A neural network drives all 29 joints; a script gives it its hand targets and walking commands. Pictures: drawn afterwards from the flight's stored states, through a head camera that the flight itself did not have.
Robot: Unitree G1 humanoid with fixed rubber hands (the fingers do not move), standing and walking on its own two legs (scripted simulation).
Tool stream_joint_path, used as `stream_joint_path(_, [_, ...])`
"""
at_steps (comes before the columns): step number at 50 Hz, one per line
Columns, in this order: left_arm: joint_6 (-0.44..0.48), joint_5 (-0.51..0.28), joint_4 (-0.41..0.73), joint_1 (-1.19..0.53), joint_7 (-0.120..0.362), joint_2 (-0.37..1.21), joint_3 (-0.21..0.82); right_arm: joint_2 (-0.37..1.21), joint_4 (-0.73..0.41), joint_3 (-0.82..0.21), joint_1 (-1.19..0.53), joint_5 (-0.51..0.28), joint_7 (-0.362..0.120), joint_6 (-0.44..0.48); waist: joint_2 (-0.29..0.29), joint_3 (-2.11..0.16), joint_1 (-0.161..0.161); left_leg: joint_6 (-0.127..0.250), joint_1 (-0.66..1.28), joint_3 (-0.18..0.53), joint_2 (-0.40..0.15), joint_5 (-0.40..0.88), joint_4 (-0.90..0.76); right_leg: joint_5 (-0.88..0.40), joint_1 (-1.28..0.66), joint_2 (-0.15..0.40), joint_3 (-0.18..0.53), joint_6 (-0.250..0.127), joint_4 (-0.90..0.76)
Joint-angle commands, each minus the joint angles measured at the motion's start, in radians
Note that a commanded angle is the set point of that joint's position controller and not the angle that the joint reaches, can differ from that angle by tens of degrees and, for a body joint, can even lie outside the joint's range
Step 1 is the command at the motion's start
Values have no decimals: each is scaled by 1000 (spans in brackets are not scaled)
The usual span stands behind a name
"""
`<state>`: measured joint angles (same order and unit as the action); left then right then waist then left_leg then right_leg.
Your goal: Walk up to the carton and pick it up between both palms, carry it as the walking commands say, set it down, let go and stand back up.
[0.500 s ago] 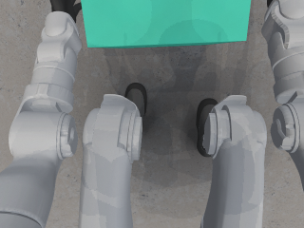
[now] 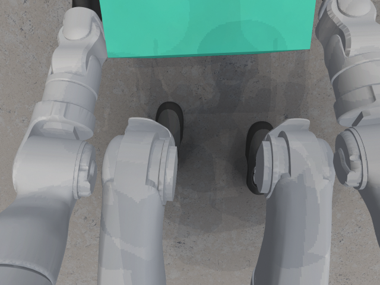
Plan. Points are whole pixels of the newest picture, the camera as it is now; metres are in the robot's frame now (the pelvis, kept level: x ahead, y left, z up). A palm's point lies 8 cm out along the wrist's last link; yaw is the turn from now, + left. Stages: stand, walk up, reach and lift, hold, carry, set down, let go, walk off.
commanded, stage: reach and lift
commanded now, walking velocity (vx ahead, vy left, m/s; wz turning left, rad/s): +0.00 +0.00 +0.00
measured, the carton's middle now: (204, 11) +0.50 +0.02 -0.24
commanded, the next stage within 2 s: none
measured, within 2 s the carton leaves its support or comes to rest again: leaves its support in 0.86 s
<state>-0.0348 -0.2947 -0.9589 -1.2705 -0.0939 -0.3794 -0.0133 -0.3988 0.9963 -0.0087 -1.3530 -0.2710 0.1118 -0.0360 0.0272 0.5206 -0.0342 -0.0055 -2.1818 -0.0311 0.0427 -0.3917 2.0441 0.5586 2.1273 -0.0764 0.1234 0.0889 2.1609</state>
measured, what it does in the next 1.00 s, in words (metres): stands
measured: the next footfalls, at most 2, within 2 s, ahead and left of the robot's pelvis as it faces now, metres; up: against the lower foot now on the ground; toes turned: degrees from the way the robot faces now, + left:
none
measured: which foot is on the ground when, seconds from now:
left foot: down 0.00-1.00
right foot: down 0.00-1.00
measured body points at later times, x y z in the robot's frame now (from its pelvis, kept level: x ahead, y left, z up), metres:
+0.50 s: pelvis +0.00 +0.00 +0.00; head +0.37 +0.00 +0.24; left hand +0.51 +0.19 -0.20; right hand +0.55 -0.15 -0.19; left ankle +0.17 +0.11 -0.35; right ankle +0.12 -0.14 -0.35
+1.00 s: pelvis -0.01 +0.00 -0.01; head +0.36 +0.01 +0.25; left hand +0.52 +0.19 -0.18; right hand +0.56 -0.15 -0.17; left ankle +0.17 +0.11 -0.35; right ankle +0.13 -0.14 -0.35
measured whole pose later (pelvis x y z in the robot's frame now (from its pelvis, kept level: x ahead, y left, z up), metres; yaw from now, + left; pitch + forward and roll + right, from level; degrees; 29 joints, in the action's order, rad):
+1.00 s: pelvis -0.01 +0.00 -0.01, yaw +0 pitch +27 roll +2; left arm -0.16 -0.34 -0.91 -1.31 -0.16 -0.38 0.02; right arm -0.32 1.01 0.09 -1.43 -0.19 0.15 -0.10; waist 0.03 0.52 -0.03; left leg -0.01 -2.17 -0.03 0.05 -0.38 2.06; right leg 0.55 2.11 -0.08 0.12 0.09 2.18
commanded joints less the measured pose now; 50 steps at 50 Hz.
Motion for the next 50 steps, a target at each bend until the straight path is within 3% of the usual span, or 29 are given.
stream_joint_path(1, [44,-59,119,-345,-3,84,56,103,-97,-50,-272,-10,14,42,71,-1683,50,-12,770,17,-4,148,-90,-146,-445,52,-186,-56,-210])
stream_joint_path(7, [54,-67,112,-372,1,149,71,179,-76,-64,-276,-9,10,49,70,-1656,54,-13,770,19,6,146,-94,-149,-444,42,-187,-59,-214])
stream_joint_path(11, [57,-87,162,-454,28,285,135,320,-84,-100,-308,-18,-10,51,51,-1683,72,-14,776,23,14,144,-88,-158,-451,35,-186,-64,-209])
stream_joint_path(14, [54,-91,191,-544,64,426,181,476,-9,-101,-311,13,-41,42,41,-1660,99,-19,754,27,26,130,-86,-160,-435,25,-190,-71,-202])
stream_joint_path(18, [31,-93,240,-708,133,686,237,750,-4,-108,-412,52,-113,25,37,-1626,113,-25,734,32,36,112,-78,-151,-374,1,-196,-82,-184])
stream_joint_path(22, [20,-95,296,-787,168,798,257,879,-9,-95,-441,80,-154,9,38,-1646,127,-28,739,27,47,123,-58,-169,-357,-16,-205,-89,-167])
stream_joint_path(26, [9,-94,313,-792,185,862,267,944,-7,-95,-444,90,-181,-7,41,-1678,111,-28,749,21,52,151,-43,-191,-352,-21,-206,-94,-151])
stream_joint_path(34, [-3,-113,414,-833,197,915,303,1018,-73,-112,-446,74,-199,-26,47,-1805,110,-31,810,9,54,193,-34,-246,-429,-28,-199,-95,-151])
stream_joint_path(38, [-15,-126,548,-866,191,929,326,1039,-220,-146,-470,48,-198,-40,48,-2028,108,-32,946,3,65,259,-36,-316,-556,-39,-205,-88,-148])
stream_joint_path(40, [-24,-126,556,-853,190,936,324,1048,-270,-166,-483,37,-198,-45,51,-2088,98,-29,974,-3,67,266,-37,-327,-596,-38,-206,-86,-150])
stream_joint_path(46, [-59,-102,558,-869,196,994,330,1092,-227,-154,-464,71,-217,-83,33,-2069,106,-29,972,5,66,164,-61,-248,-541,-35,-210,-93,-160])
stream_joint_path(47, [-64,-105,605,-891,196,998,342,1095,-258,-155,-473,73,-219,-91,24,-2123,112,-30,1006,7,67,169,-68,-256,-554,-38,-213,-94,-161])
stream_joint_path(50, [-87,-101,599,-898,196,1025,340,1099,-308,-165,-524,74,-228,-105,25,-2145,108,-25,1031,20,69,121,-80,-216,-541,-39,-214,-96,-168])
